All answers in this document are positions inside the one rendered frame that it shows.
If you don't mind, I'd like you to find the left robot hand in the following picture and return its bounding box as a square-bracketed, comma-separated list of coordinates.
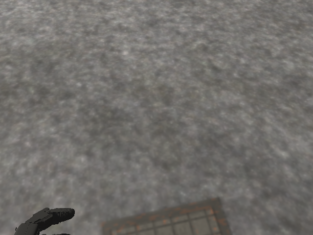
[14, 208, 75, 235]

